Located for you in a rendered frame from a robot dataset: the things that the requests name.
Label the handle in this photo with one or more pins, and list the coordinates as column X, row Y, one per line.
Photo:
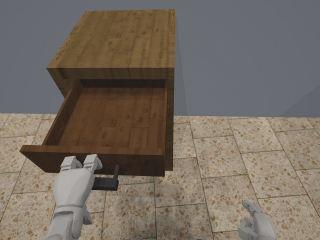
column 107, row 183

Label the cabinet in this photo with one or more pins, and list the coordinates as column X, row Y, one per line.
column 121, row 44

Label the robot left forearm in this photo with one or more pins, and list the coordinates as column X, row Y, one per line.
column 66, row 223

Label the robot right hand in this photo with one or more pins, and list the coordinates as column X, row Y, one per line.
column 254, row 229

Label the robot left hand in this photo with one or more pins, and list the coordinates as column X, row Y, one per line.
column 74, row 183

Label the drawer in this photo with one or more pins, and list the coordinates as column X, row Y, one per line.
column 123, row 121

